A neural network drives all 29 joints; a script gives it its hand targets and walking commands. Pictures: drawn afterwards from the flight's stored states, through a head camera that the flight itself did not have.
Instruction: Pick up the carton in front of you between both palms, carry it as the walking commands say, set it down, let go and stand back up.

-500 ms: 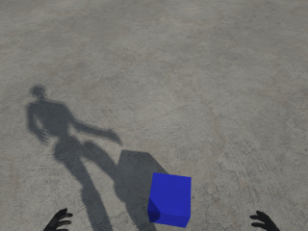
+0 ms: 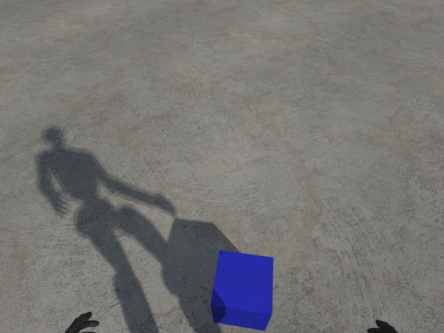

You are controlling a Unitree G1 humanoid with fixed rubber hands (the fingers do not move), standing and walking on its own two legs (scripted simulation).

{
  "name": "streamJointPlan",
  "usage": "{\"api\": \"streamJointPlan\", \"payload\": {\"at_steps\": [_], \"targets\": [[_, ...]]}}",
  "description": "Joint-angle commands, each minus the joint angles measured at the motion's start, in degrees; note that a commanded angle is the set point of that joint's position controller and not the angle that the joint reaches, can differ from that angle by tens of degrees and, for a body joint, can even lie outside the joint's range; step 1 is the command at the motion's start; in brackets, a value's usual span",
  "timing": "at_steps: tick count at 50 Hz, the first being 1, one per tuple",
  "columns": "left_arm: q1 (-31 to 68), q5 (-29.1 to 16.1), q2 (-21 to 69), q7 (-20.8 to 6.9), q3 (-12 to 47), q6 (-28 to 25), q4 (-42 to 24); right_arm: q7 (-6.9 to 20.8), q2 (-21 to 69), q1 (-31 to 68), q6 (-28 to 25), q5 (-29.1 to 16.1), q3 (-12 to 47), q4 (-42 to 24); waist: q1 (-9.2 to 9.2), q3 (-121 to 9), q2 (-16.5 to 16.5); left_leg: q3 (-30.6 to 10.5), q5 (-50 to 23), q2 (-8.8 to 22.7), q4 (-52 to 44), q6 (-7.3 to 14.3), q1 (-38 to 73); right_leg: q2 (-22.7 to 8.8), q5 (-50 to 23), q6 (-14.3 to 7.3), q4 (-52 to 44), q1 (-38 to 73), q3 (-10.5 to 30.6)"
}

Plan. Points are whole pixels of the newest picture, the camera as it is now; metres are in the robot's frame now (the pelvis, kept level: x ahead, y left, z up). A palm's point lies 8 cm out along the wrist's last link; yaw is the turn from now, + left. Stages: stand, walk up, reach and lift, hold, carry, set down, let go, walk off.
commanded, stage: stand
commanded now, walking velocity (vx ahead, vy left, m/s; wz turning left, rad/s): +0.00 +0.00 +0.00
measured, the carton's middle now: (242, 291) +0.40 -0.04 -0.65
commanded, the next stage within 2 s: none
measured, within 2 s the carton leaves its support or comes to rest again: neither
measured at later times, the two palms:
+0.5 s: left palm out of the picture +0.09 +0.31 -0.10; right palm out of the picture +0.08 -0.30 -0.10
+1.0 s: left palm out of the picture +0.09 +0.31 -0.10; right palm out of the picture +0.07 -0.31 -0.11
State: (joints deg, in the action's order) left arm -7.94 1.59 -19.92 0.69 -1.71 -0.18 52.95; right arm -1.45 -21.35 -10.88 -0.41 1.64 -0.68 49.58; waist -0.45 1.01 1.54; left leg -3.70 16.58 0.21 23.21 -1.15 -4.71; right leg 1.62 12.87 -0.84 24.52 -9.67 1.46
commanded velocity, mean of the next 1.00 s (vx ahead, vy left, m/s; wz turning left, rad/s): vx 0.00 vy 0.00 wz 0.00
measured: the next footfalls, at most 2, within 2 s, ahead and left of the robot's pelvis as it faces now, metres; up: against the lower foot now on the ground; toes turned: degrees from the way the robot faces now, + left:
none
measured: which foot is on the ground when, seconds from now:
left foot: down 0.00-1.00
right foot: down 0.00-1.00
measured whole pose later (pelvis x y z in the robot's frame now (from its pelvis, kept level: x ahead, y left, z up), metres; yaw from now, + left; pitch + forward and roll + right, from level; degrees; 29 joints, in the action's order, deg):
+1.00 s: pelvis -0.01 +0.00 +0.00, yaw -1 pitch -2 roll +0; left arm -5.8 0.8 -21.9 0.4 -0.3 -0.6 60.1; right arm -0.7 -22.7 -8.4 -0.7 1.0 -0.4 57.6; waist -0.3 1.7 0.9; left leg -2.1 14.1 0.1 20.2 -0.9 -4.0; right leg 1.4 10.1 -0.3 22.1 -9.7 3.3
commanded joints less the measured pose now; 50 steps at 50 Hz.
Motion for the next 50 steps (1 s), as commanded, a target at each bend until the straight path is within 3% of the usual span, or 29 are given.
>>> {"api": "streamJointPlan", "payload": {"at_steps": [1,50], "targets": [[2.35,-0.07,-9.55,0.14,-1.84,-0.66,-2.08,-0.16,-8.78,1.48,-0.77,-0.05,-1.83,-2.09,-0.07,-1.28,-1.32,-3.27,-11.14,4.78,-3.72,1.43,-3.30,-6.42,-10.60,-0.77,-3.97,2.49,6.07],[4.31,-0.87,-12.11,-0.04,-0.35,-1.00,4.81,0.55,-10.77,3.80,-0.81,-0.68,-1.53,5.77,0.15,-1.22,-1.52,-2.75,-9.71,5.81,-6.24,1.89,-1.61,-7.00,-10.40,-0.95,-5.53,1.59,7.91]]}}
